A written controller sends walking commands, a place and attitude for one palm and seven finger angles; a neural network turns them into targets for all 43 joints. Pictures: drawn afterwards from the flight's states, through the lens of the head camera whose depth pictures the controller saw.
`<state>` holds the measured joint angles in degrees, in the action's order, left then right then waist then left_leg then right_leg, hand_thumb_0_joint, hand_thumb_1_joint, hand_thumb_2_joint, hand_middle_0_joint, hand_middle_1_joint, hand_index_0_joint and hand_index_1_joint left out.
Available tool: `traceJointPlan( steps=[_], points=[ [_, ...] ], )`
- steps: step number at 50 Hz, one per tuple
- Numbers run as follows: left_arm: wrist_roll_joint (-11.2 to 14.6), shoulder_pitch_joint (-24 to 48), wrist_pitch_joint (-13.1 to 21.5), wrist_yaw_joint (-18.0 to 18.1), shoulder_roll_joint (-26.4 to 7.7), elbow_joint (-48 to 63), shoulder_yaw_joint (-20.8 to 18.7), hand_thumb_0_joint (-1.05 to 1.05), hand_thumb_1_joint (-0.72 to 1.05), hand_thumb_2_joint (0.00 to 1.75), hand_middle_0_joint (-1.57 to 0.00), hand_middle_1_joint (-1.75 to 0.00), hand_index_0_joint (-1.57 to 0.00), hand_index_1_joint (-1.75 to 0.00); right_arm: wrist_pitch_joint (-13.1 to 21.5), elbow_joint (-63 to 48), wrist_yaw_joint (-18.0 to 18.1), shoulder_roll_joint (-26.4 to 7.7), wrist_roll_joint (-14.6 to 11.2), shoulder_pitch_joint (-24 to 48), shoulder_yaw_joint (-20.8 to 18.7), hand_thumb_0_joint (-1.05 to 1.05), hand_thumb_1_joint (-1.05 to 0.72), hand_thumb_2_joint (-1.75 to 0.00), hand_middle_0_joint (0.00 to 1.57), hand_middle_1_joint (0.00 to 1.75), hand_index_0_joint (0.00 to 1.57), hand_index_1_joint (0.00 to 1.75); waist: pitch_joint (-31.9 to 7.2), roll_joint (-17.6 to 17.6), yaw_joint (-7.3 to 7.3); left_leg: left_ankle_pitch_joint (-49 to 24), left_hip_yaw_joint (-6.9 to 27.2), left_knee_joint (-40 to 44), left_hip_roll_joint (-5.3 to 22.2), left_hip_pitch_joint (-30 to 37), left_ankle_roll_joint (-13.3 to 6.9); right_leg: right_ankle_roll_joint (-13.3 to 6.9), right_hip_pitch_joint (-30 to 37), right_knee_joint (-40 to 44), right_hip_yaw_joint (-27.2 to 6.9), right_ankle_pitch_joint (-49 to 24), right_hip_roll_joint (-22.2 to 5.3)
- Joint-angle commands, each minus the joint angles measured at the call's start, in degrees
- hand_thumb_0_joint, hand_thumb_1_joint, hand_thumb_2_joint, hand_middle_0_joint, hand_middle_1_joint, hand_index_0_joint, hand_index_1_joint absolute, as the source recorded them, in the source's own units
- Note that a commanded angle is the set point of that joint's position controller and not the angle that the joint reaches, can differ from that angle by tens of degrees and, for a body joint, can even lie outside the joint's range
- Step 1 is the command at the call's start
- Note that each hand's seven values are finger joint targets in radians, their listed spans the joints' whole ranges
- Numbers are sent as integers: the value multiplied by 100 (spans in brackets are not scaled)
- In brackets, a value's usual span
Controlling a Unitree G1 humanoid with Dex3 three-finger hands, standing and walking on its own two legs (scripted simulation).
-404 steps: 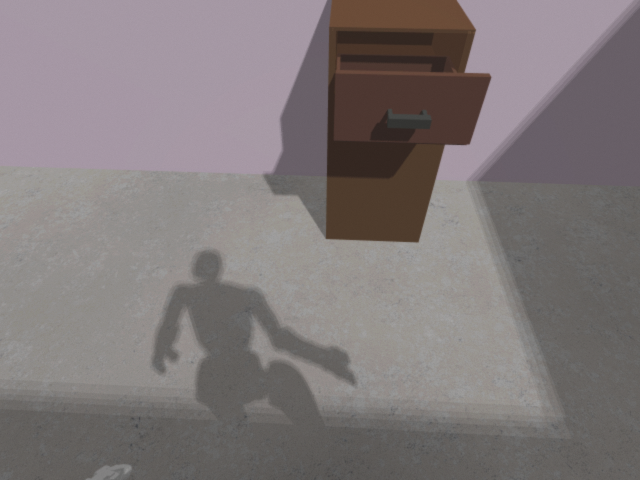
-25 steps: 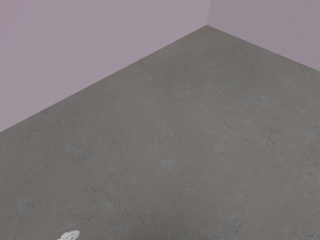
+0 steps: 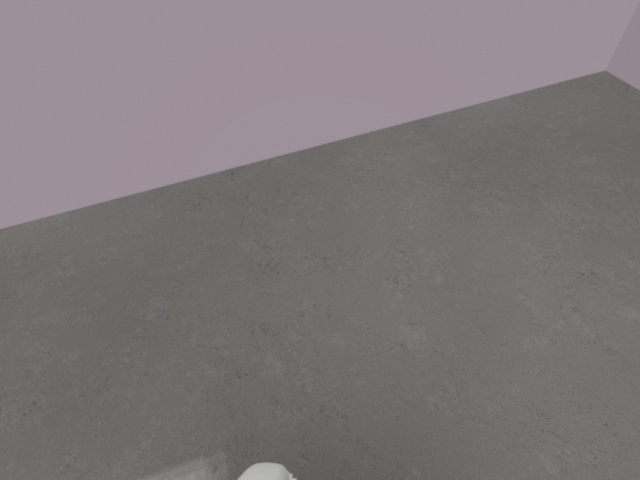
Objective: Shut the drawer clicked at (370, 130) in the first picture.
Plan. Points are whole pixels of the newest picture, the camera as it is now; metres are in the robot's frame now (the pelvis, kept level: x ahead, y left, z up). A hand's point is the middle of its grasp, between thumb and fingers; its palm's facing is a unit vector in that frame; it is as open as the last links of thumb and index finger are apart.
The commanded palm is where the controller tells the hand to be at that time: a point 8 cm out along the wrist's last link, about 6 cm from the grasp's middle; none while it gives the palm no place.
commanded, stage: turn to face it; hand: left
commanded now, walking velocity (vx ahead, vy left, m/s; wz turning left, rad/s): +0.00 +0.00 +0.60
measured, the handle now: out of the picture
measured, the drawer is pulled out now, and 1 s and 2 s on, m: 0.28 0.28 0.28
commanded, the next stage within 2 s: none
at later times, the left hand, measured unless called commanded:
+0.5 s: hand out of the picture -0.02 +0.29 -0.18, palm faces +0.34 -0.91 -0.22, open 7.3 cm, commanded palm none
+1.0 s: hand out of the picture +0.01 +0.24 -0.13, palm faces +0.52 -0.80 -0.29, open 7.3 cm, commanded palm none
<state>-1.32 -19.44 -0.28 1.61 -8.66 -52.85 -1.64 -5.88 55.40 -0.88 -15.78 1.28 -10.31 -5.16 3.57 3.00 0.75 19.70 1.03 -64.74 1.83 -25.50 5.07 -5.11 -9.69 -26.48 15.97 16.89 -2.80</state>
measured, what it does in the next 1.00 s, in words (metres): steps on the spot, turning left: left foot, then right foot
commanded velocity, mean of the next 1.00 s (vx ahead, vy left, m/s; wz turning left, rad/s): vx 0.00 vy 0.00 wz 0.60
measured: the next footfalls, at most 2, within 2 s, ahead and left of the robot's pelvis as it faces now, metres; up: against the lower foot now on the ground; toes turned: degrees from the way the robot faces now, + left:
left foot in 0.30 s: +0.00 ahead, +0.16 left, +0.00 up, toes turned +18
right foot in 0.82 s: +0.08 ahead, -0.05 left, +0.00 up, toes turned +27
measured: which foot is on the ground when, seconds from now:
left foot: up 0.00-0.28, down 0.30-0.84, up 0.86-1.00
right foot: down 0.00-0.30, up 0.32-0.80, down 0.82-1.00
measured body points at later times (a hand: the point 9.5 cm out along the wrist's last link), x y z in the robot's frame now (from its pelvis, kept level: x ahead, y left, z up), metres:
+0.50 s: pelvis -0.02 +0.07 +0.00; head +0.01 +0.11 +0.44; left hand -0.03 +0.34 -0.16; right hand +0.16 -0.13 -0.13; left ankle -0.04 +0.15 -0.74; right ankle +0.01 -0.09 -0.66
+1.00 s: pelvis +0.00 +0.01 +0.00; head +0.04 -0.01 +0.45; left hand -0.02 +0.28 -0.11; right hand +0.16 -0.20 -0.17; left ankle -0.10 +0.13 -0.65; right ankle +0.04 -0.07 -0.74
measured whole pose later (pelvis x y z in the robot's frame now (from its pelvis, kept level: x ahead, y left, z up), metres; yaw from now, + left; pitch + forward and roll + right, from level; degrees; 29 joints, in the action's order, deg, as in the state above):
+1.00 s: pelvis +0.00 +0.01 +0.00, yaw +35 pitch -1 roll +2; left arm -0.8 -8.8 -0.6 1.2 -9.4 -49.1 -1.2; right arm -4.4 55.6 -1.3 -15.4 1.5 -16.7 -6.3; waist 2.8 3.6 -3.9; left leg 21.7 2.3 -67.2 -0.9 -28.8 3.8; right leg -1.6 -10.9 -28.5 7.3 16.9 -3.4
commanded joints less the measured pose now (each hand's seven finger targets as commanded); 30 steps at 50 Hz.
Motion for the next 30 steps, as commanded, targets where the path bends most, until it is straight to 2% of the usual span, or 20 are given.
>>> traceJointPlan(
  steps=[1,4,7,10,12,13,14,15,16,17,18,19,20,21,22,24,30],
  points=[
    [-20,-439,90,108,-1068,237,-294,0,90,90,-20,-30,-20,-30,180,-548,11,-304,-34,505,-6,0,-90,-90,20,30,20,30,-325,-1095,177,344,-84,414,122,-855,-100,8,1153,808,-1564,-2610,-1872],
    [-39,-437,84,94,-1169,169,-318,0,90,90,-20,-30,-20,-30,234,-641,-16,-235,-36,786,39,0,-90,-90,20,30,20,30,-328,-974,239,506,-225,846,225,-710,-161,-363,1017,844,-1509,-2195,-2130],
    [-64,-364,61,73,-1285,123,-361,0,90,90,-20,-30,-20,-30,302,-719,-38,-131,-57,859,89,0,-90,-90,20,30,20,30,-458,-987,251,621,-426,1637,259,-271,-251,-414,883,693,-1276,-2170,-2244],
    [-70,-297,20,18,-1395,65,-399,0,90,90,-20,-30,-20,-30,348,-767,-41,-67,-65,826,119,0,-90,-90,20,30,20,30,-485,-1103,242,486,-704,2245,154,274,-358,-261,550,487,-909,-2143,-2209],
    [-43,-200,-6,-17,-1425,41,-421,0,90,90,-20,-30,-20,-30,388,-740,-38,-117,-44,542,94,0,-90,-90,20,30,20,30,-643,-989,82,-94,-827,3108,89,913,-427,38,329,-92,-481,-1999,-2069],
    [-4,-136,-27,-40,-1432,67,-428,0,90,90,-20,-30,-20,-30,412,-679,-40,-248,-29,281,48,0,-90,-90,20,30,20,30,-756,-758,-82,-643,-730,3644,99,1573,-506,278,-112,-676,-272,-1734,-1927],
    [27,-58,-45,-69,-1295,175,-426,0,90,90,-20,-30,-20,-30,451,-620,-10,-688,-15,-90,-74,0,-90,-90,20,30,20,30,-940,227,-322,-1473,395,4129,810,2445,-890,655,-1119,-1749,-51,-711,-1461],
    [51,319,-58,-95,-991,505,-331,0,90,90,-20,-30,-20,-30,461,-591,43,-1250,-25,-400,-215,0,-90,-90,20,30,20,30,-763,1603,-542,-3263,2213,4539,2146,2769,-1675,1086,-2558,-3075,-201,2127,-687],
    [-6,825,-115,-82,-1160,698,-292,0,90,90,-20,-30,-20,-30,444,-438,76,-1333,-58,-660,-212,0,-90,-90,20,30,20,30,-682,832,-615,-3256,2098,4537,2305,2458,-1939,1013,-2618,-3728,-951,2063,-598],
    [-27,882,-165,-77,-1062,645,-307,0,90,90,-20,-30,-20,-30,471,-445,139,-1161,-36,-439,-171,0,-90,-90,20,30,20,30,-502,686,-492,-2770,1907,4654,2040,2128,-1864,1005,-2713,-3959,-1231,1677,-662],
    [-12,829,-167,-89,-1030,564,-353,0,90,90,-20,-30,-20,-30,487,-549,171,-1056,-31,-90,-139,0,-90,-90,20,30,20,30,-411,758,-333,-2688,1741,4577,1746,1972,-1714,1024,-2728,-4067,-1344,1294,-627],
    [4,721,-165,-105,-1077,485,-380,0,90,90,-20,-30,-20,-30,499,-657,167,-917,-26,246,-90,0,-90,-90,20,30,20,30,-257,676,-167,-2662,1399,4556,1478,1651,-1545,1033,-2523,-4067,-1423,924,-599],
    [7,565,-167,-117,-1080,420,-387,0,90,90,-20,-30,-20,-30,523,-707,160,-826,-32,412,-45,0,-90,-90,20,30,20,30,-248,669,-51,-2731,1151,4550,1242,1536,-1420,1054,-2342,-4040,-1431,674,-541],
    [9,496,-147,-135,-1076,372,-394,0,90,90,-20,-30,-20,-30,557,-701,163,-761,-44,366,-26,0,-90,-90,20,30,20,30,-373,489,-24,-2847,1077,4551,1097,1558,-1355,1072,-2232,-4020,-1445,507,-472],
    [19,476,-147,-127,-1047,372,-393,0,90,90,-20,-30,-20,-30,569,-700,164,-780,-49,300,-37,0,-90,-90,20,30,20,30,-432,440,-17,-2988,1001,4542,1036,1638,-1337,1098,-2190,-3979,-1455,449,-428],
    [19,617,-150,-88,-1031,421,-387,0,90,90,-20,-30,-20,-30,572,-631,164,-755,-48,55,-57,0,-90,-90,20,30,20,30,-505,400,-87,-3173,1120,4519,1008,1801,-1364,1143,-2192,-3866,-1509,404,-376],
    [67,1354,-122,-30,-930,764,-337,0,90,90,-20,-30,-20,-30,547,-486,164,-782,-4,-516,-127,0,-90,-90,20,30,20,30,-594,480,-314,-3600,1773,4336,1082,2144,-1566,1188,-2171,-3042,-1631,762,-199]
  ],
)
